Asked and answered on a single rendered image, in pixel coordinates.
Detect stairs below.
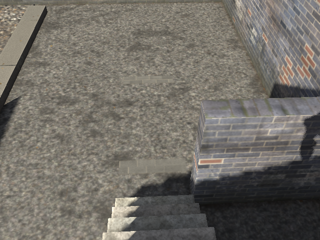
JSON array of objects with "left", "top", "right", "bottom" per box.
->
[{"left": 102, "top": 194, "right": 217, "bottom": 240}]

